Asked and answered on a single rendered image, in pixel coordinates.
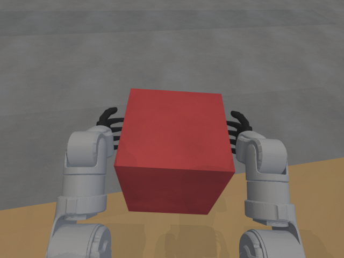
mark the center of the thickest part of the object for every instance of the left robot forearm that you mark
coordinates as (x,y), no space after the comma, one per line
(85,162)

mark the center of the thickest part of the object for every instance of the robot left hand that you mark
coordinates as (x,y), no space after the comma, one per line
(103,120)

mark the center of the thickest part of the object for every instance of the right robot upper arm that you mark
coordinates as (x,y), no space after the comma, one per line
(269,244)

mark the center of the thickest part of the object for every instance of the left robot upper arm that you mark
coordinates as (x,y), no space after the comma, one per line
(80,241)

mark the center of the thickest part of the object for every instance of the carton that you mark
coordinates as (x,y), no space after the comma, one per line
(174,153)

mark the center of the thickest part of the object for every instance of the right robot forearm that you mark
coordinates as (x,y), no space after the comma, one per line
(268,197)

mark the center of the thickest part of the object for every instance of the robot right hand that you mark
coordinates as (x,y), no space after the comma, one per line
(244,126)

